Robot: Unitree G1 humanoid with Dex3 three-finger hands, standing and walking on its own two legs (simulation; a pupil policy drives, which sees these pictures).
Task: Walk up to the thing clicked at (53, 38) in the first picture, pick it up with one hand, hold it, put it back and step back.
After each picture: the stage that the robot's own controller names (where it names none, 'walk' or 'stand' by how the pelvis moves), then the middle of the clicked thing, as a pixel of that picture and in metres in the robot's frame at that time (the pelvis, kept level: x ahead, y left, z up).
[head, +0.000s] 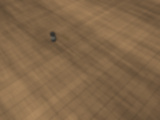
stand; (53, 36) +1.52 +0.39 -0.72
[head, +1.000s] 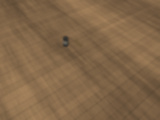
walk; (65, 41) +1.41 +0.17 -0.70
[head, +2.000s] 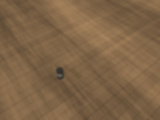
walk; (60, 73) +0.91 +0.20 -0.71
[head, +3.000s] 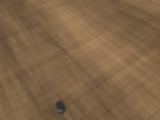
walk; (60, 107) +0.58 +0.24 -0.69
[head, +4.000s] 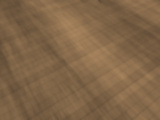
stand; out of the picture +0.38 +0.18 -0.70
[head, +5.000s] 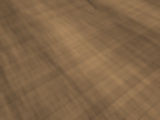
stand; out of the picture +0.34 +0.20 -0.72
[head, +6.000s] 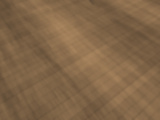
stand; out of the picture +0.32 +0.20 -0.72
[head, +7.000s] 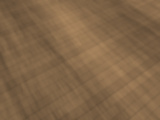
stand; out of the picture +0.35 +0.17 -0.71
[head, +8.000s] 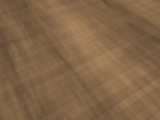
stand; out of the picture +0.36 +0.17 -0.72
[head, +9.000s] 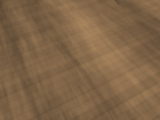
stand; out of the picture +0.38 +0.15 -0.71
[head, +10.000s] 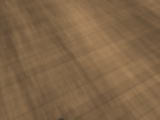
stand; out of the picture +0.39 +0.16 -0.71
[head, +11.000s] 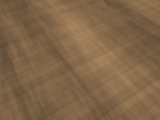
stand; out of the picture +0.33 +0.17 -0.71
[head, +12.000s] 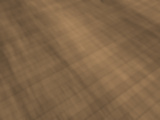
stand; out of the picture +0.36 +0.18 -0.72
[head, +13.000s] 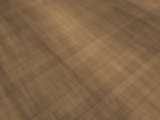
stand; out of the picture +0.34 +0.20 -0.71
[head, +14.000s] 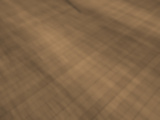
stand; out of the picture +0.28 +0.22 -0.72
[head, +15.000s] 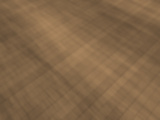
stand; out of the picture +0.30 +0.23 -0.72
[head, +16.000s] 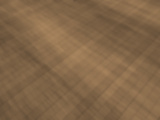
stand; out of the picture +0.31 +0.23 -0.72
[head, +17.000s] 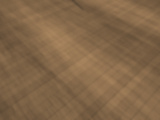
stand; out of the picture +0.30 +0.20 -0.72
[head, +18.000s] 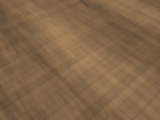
stand; out of the picture +0.30 +0.20 -0.72
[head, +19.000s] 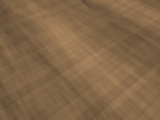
stand; out of the picture +0.31 +0.19 -0.73
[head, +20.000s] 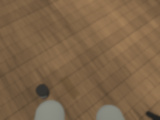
go down; (43, 91) +0.37 +0.20 -0.47
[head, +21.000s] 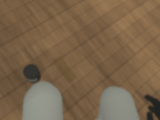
go down; (32, 74) +0.40 +0.24 -0.32
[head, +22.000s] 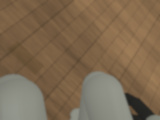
close in; out of the picture +0.36 +0.28 -0.23
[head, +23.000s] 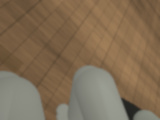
close; out of the picture +0.36 +0.28 -0.21
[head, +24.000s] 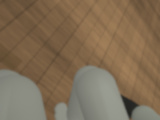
lift; out of the picture +0.34 +0.28 -0.22
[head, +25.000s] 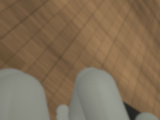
lift; out of the picture +0.33 +0.25 -0.20
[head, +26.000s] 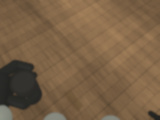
lift; (28, 89) +0.32 +0.18 +0.01
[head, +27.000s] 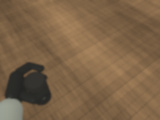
hold; (38, 89) +0.33 +0.16 +0.02
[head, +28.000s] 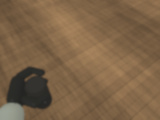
hold; (39, 93) +0.32 +0.16 +0.01
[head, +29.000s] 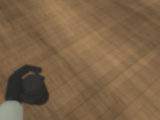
crouch; (37, 90) +0.34 +0.17 -0.03
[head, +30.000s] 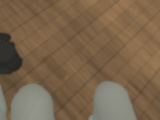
lower; (8, 57) +0.42 +0.24 -0.09
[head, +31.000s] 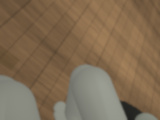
lower; out of the picture +0.39 +0.30 -0.22
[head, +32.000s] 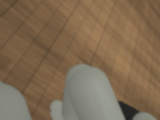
lower; out of the picture +0.39 +0.30 -0.22
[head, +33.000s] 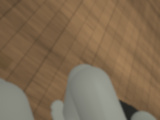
lower; out of the picture +0.38 +0.30 -0.22
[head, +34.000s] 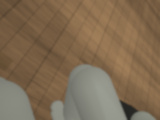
lower; out of the picture +0.38 +0.30 -0.22
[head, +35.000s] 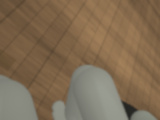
open; out of the picture +0.37 +0.29 -0.22
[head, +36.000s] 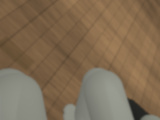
stand; out of the picture +0.38 +0.28 -0.22
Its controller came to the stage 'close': yes
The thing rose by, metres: 0.71
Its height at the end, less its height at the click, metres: +0.00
